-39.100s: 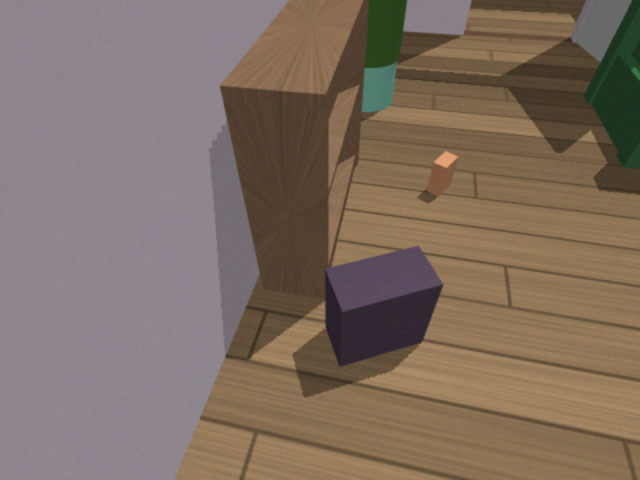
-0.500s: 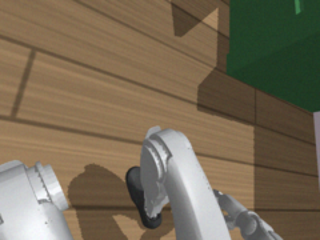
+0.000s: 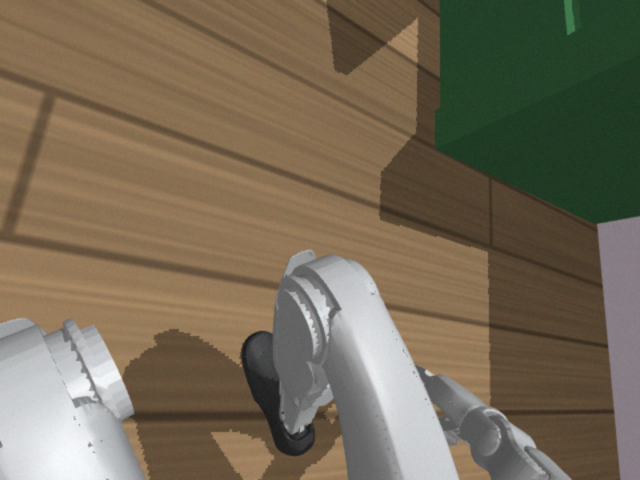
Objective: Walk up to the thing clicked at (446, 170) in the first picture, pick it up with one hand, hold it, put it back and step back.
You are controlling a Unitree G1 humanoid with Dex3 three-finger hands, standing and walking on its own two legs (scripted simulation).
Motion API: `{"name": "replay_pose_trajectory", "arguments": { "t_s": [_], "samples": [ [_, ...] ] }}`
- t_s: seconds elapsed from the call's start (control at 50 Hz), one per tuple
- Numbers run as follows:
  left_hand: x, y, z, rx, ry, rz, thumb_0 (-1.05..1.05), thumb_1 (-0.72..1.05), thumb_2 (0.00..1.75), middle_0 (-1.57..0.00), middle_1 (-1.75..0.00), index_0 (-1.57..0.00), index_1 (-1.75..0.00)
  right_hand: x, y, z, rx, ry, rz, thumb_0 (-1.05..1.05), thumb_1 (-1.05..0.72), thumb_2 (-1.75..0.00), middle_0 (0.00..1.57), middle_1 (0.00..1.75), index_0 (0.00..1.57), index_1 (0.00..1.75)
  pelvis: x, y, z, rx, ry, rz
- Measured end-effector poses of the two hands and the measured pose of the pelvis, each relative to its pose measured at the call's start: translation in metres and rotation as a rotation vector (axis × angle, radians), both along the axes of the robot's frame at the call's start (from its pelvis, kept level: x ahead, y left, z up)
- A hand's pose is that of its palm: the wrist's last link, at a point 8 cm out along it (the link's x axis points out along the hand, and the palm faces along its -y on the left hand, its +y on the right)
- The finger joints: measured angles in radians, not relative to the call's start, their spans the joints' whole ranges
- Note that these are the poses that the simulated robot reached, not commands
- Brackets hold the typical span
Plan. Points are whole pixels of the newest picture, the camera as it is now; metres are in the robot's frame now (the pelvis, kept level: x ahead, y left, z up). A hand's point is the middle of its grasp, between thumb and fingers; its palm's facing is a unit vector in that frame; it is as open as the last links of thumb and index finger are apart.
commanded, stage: lower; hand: left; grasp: from above
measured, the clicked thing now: out of the picture +0.49 +0.37 -0.20
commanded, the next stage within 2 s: loosen in 0.50 s
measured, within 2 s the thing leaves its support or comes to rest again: rests again in 0.84 s
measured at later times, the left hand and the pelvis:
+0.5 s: hand out of the picture +0.46 +0.41 -0.15, palm faces +0.65 -0.76 -0.06, open 10.4 cm; pelvis +0.00 +0.00 +0.00, yaw +0 degrees
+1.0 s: hand out of the picture +0.46 +0.41 -0.15, palm faces +0.66 -0.75 -0.03, open 11.2 cm; pelvis +0.00 +0.00 +0.00, yaw -1 degrees
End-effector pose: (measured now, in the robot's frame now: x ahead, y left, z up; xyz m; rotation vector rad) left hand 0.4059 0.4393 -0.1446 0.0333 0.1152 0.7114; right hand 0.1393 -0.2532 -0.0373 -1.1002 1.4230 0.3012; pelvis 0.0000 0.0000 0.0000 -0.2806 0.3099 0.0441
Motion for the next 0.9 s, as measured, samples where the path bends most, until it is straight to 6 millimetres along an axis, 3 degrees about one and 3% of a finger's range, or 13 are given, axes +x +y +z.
{"name": "replay_pose_trajectory", "arguments": {
  "t_s": [0.66,0.9],
  "samples": [
    [-0.001,-0.002,0.0,0.006,0.0,-0.008,-0.01,-0.61,0.89,-0.79,-1.2,-0.88,-1.22,0.007,0.003,0.002,-0.001,-0.024,0.039,0.0,-0.9,-0.89,0.21,0.3,0.21,0.3,-0.003,0.001,0.0,-0.005,-0.019,-0.007],
    [-0.001,-0.007,-0.004,-0.021,-0.04,0.009,0.0,-0.42,0.66,-0.81,-0.95,-0.89,-0.94,0.011,0.005,0.004,-0.004,-0.036,0.055,0.0,-0.9,-0.88,0.21,0.3,0.21,0.3,-0.004,0.0,-0.001,-0.005,-0.026,-0.008]
  ]
}}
